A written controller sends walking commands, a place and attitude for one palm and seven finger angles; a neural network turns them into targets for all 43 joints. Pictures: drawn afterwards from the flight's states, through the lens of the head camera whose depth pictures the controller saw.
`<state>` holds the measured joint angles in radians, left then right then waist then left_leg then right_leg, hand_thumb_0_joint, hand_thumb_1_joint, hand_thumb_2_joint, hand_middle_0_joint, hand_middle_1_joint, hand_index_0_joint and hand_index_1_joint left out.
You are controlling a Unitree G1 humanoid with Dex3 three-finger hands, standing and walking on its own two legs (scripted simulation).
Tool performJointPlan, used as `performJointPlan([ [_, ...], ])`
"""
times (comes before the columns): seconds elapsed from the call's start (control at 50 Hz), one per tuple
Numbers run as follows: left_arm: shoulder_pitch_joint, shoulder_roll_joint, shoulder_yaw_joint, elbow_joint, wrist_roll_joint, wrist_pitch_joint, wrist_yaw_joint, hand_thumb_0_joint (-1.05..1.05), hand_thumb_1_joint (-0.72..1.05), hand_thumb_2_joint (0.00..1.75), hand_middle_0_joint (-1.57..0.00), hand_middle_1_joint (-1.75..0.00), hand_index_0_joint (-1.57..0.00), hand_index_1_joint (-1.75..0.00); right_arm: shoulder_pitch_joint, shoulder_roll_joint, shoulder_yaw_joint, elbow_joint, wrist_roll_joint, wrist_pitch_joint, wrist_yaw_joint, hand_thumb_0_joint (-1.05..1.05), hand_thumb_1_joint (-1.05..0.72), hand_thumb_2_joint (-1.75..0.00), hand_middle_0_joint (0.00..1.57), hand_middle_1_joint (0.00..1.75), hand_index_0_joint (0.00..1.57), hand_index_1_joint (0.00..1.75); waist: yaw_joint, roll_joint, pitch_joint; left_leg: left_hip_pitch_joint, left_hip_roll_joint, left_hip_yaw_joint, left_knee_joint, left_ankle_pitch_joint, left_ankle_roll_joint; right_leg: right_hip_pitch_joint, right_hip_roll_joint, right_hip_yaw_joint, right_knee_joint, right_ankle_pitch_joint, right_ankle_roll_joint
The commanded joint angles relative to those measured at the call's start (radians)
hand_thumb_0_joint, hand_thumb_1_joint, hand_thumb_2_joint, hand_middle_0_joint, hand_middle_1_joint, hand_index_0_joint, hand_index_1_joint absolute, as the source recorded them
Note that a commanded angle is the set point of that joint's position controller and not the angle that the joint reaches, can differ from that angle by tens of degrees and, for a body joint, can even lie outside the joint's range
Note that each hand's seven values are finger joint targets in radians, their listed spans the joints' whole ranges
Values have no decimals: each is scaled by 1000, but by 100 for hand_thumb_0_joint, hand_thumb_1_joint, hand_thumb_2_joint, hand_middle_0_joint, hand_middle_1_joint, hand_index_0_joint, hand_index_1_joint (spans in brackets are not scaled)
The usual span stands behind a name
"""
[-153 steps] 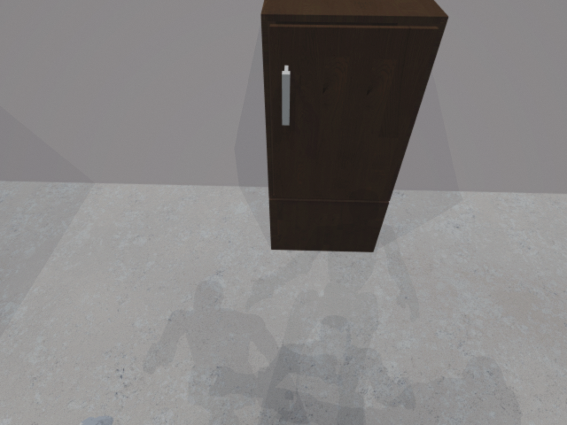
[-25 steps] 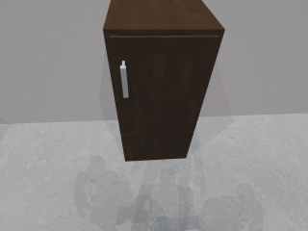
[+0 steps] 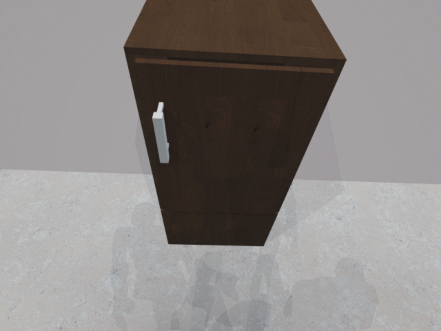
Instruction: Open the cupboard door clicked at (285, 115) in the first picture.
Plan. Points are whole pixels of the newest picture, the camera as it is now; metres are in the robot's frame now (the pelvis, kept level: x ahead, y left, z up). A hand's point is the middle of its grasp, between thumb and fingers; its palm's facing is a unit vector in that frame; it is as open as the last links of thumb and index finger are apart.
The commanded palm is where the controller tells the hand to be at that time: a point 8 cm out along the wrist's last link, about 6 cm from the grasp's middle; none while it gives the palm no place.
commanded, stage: come to a stop and stand still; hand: left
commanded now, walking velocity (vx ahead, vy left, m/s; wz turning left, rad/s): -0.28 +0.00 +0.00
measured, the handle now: (162, 133) +0.53 +0.19 +0.01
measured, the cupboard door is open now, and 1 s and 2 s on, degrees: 0 0 0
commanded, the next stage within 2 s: look again from close up in 0.96 s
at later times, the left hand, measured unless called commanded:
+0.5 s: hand out of the picture -0.01 +0.14 -0.15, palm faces +0.08 -0.97 -0.24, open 7.3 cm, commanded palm none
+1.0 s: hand out of the picture -0.05 +0.16 -0.17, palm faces +0.05 -0.99 -0.16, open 7.3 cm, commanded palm none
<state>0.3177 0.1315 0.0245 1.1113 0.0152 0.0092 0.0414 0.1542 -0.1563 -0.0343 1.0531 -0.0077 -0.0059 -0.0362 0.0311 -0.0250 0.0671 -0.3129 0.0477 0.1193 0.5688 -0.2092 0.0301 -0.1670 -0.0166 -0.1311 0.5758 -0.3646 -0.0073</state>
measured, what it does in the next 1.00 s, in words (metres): steps on the spot: right foot, then left foot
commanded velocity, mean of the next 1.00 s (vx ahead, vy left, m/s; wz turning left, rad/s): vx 0.01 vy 0.04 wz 0.00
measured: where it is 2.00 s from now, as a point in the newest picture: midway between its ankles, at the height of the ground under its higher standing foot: outside the picture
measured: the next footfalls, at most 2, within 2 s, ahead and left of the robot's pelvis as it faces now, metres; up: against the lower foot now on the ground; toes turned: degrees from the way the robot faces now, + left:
right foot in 0.26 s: +0.02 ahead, -0.15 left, +0.00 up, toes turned -2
left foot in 0.60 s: -0.03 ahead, +0.10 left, +0.00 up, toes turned +2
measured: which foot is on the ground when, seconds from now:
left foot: down 0.00-0.26, up 0.28-0.58, down 0.60-1.00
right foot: up 0.00-0.24, down 0.26-1.00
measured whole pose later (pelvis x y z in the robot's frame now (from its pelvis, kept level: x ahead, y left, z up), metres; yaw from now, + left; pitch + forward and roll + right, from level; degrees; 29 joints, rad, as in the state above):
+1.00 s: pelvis -0.04 -0.01 +0.01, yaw +0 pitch -2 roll +0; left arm 0.28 0.14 0.01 1.15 0.02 0.01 0.03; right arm 0.30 -0.11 0.00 1.15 -0.01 -0.01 -0.04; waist 0.01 -0.02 0.02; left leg -0.10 0.00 0.07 0.40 -0.27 0.02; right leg -0.20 -0.07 -0.04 0.41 -0.18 0.04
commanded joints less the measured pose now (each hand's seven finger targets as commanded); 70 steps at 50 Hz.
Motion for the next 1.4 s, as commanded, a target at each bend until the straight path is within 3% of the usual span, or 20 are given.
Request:
performJointPlan([
  [0.0,48,113,29,-72,-8,14,14,0,90,90,-20,-30,-20,-30,99,-167,-33,-28,-3,15,-20,0,-90,-90,20,30,20,30,-41,265,-108,259,317,-245,-174,992,192,-199,-37,107,322,-255,28],
  [0.1,41,74,41,-100,-1,24,3,0,90,90,-20,-30,-20,-30,-8,-188,-59,-87,-16,30,-9,0,-90,-90,20,30,20,30,-27,151,-165,213,278,-190,-152,696,173,-195,-30,107,323,-161,26],
  [0.18,115,69,37,-96,8,15,-2,0,90,90,-20,-30,-20,-30,-60,-166,-60,-105,-11,34,10,0,-90,-90,20,30,20,30,15,123,-149,50,202,-143,-119,258,98,-22,-31,64,11,77,30],
  [0.2,127,99,35,-97,15,7,0,0,90,90,-20,-30,-20,-30,-59,-134,-55,-109,-3,35,17,0,-90,-90,20,30,20,30,21,16,-118,-9,131,-108,-50,51,46,-1,-68,124,-146,161,27],
  [0.22,66,173,36,-120,25,-7,3,0,90,90,-20,-30,-20,-30,-23,-67,-44,-120,4,39,25,0,-90,-90,20,30,20,30,-14,-189,-76,-75,12,-50,47,-159,-23,-51,-235,353,-273,162,-35],
  [0.24,12,231,40,-152,22,-4,-4,0,90,90,-20,-30,-20,-30,-39,-63,-43,-131,1,49,31,0,-90,-90,20,30,20,30,-10,-204,-34,-46,-27,-60,157,-278,-43,-192,-356,437,-370,45,-121],
  [0.28,-42,220,42,-160,20,-7,-2,0,90,90,-20,-30,-20,-30,-72,-85,-46,-126,-10,64,36,0,-90,-90,20,30,20,30,-6,-223,50,-78,-12,-139,325,-241,-30,-288,-325,472,-416,-100,-141],
  [0.34,-74,209,43,-168,19,-15,-4,0,90,90,-20,-30,-20,-30,18,-94,-41,-81,-11,46,43,0,-90,-90,20,30,20,30,-24,-133,23,-97,-6,-119,340,-161,-38,-169,-269,334,-346,72,-122],
  [0.46,35,232,60,-128,18,-18,-4,0,90,90,-20,-30,-20,-30,29,-74,-22,-86,-5,25,31,0,-90,-90,20,30,20,30,34,-128,-54,-65,-23,-81,94,-221,-52,53,-290,323,-264,391,-161],
  [0.52,-11,216,54,-114,7,-15,-4,0,90,90,-20,-30,-20,-30,127,-64,-14,-45,-1,15,21,0,-90,-90,20,30,20,30,-10,-141,-94,116,-29,-62,-143,-72,-49,4,-240,263,-208,396,-109],
  [0.56,-34,159,41,-114,-5,-8,-8,0,90,90,-20,-30,-20,-30,176,-106,-11,-16,-6,0,13,0,-90,-90,20,30,20,30,-18,9,-100,237,62,-154,-213,103,-11,-111,-133,177,-149,236,-36],
  [0.58,-30,129,34,-114,-4,-4,-11,0,90,90,-20,-30,-20,-30,156,-134,-12,-21,-9,-3,11,0,-90,-90,20,30,20,30,-1,82,-85,179,131,-209,-221,132,20,-109,-91,132,-149,169,-8],
  [0.62,-65,111,25,-93,1,3,-12,0,90,90,-20,-30,-20,-30,125,-135,-7,-6,-8,-8,6,0,-90,-90,20,30,20,30,0,174,-34,58,140,-224,-297,76,30,-30,-66,81,-125,154,17],
  [1.02,39,78,-10,25,1,-18,-5,0,90,90,-20,-30,-20,-30,211,-63,11,70,2,-24,-5,0,-90,-90,20,30,20,30,-17,22,15,123,71,-138,-277,77,-1,-14,-98,131,-217,278,12],
  [1.04,84,117,-21,40,10,-40,37,0,90,90,-20,-30,-20,-30,125,-105,19,-12,8,-38,11,0,-90,-90,20,30,20,30,-1,45,49,37,79,-104,-90,228,-30,-35,-144,174,-152,515,-7],
  [1.06,67,142,-14,7,3,-48,27,0,90,90,-20,-30,-20,-30,189,-57,18,-25,-1,-29,13,0,-90,-90,20,30,20,30,-36,78,-34,59,25,-122,-150,-7,-30,-10,-144,182,-136,322,-23],
  [1.1,48,114,-22,-19,4,-40,11,0,90,90,-20,-30,-20,-30,223,-67,23,-38,-5,-37,16,0,-90,-90,20,30,20,30,-36,138,-50,45,60,-161,-194,-15,-9,-45,-91,137,-107,121,-26],
  [1.14,38,102,-23,-24,6,-35,1,0,90,90,-20,-30,-20,-30,224,-73,24,-54,-6,-38,13,0,-90,-90,20,30,20,30,-29,144,-20,20,74,-175,-220,-16,7,-45,-72,113,-90,128,-21],
  [1.2,36,90,-29,-20,1,-35,-4,0,90,90,-20,-30,-20,-30,231,-81,26,-56,-2,-34,10,0,-90,-90,20,30,20,30,-34,22,19,35,62,-165,-219,-17,12,-62,-80,129,-122,156,-21],
  [1.38,23,110,-17,-21,-3,-36,-7,0,90,90,-20,-30,-20,-30,236,-83,34,-20,-6,-32,9,0,-90,-90,20,30,20,30,-29,11,36,69,49,-134,-232,10,4,-53,-91,150,-142,202,-24],
])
